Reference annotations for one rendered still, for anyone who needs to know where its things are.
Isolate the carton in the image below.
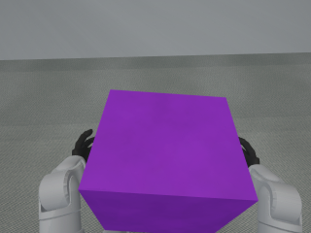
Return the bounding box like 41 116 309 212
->
78 89 259 233

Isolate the robot left forearm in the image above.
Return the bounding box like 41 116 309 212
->
38 155 86 233

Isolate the robot right forearm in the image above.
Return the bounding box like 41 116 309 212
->
248 164 302 233

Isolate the robot right hand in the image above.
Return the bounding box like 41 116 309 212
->
238 137 260 168

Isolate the robot left hand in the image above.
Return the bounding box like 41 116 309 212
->
72 129 95 163

